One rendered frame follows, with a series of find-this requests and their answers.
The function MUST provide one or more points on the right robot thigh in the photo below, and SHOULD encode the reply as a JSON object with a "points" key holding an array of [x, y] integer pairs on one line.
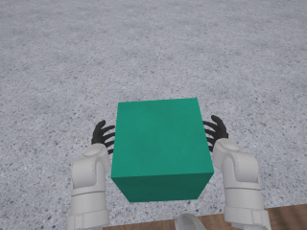
{"points": [[188, 221]]}

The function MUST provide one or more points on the right robot forearm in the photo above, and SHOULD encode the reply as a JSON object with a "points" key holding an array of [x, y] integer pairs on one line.
{"points": [[244, 207]]}

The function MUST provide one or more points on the left robot hand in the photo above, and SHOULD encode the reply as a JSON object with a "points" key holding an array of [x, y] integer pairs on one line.
{"points": [[98, 137]]}

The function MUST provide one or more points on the carton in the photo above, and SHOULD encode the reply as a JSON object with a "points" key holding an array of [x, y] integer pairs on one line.
{"points": [[160, 151]]}

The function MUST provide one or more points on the left robot forearm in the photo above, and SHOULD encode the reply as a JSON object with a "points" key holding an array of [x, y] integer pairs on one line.
{"points": [[88, 190]]}

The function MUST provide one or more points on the right robot hand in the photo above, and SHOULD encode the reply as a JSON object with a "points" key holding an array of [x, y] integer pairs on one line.
{"points": [[219, 133]]}

